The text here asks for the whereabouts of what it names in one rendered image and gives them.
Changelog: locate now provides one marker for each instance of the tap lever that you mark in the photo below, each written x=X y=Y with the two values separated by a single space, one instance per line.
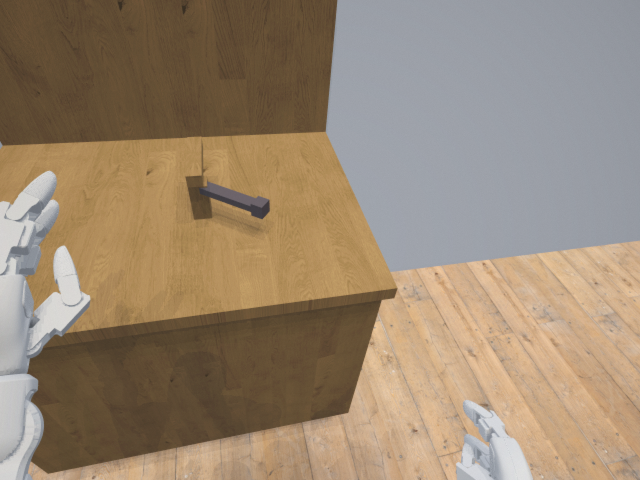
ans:
x=259 y=207

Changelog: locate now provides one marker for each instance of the left robot forearm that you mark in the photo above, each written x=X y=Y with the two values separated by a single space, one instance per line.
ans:
x=21 y=425

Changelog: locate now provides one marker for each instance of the counter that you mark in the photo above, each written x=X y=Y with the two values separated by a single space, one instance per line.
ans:
x=204 y=322

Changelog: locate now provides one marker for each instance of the right robot hand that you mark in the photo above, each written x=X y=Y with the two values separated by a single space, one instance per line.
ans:
x=502 y=460

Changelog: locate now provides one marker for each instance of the left robot hand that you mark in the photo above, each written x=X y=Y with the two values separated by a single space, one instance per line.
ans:
x=23 y=226

